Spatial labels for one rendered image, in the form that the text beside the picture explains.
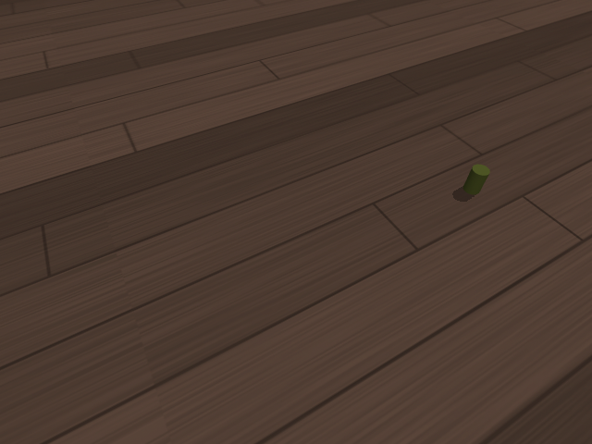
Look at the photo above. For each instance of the can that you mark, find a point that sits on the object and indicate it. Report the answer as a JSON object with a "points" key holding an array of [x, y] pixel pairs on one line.
{"points": [[476, 179]]}

